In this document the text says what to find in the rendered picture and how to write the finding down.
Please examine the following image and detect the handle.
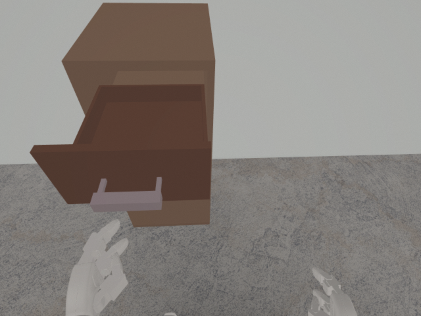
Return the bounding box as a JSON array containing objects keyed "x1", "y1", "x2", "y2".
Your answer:
[{"x1": 90, "y1": 177, "x2": 162, "y2": 212}]

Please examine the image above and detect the robot left hand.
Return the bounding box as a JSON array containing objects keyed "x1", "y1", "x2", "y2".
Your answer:
[{"x1": 66, "y1": 219, "x2": 128, "y2": 316}]

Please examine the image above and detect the cabinet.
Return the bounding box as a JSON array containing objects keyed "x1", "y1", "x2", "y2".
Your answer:
[{"x1": 62, "y1": 3, "x2": 215, "y2": 227}]

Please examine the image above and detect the drawer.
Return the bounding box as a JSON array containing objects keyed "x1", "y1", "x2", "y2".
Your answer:
[{"x1": 30, "y1": 84, "x2": 211, "y2": 204}]

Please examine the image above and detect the robot right hand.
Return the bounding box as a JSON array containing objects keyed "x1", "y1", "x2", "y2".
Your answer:
[{"x1": 308, "y1": 267, "x2": 357, "y2": 316}]

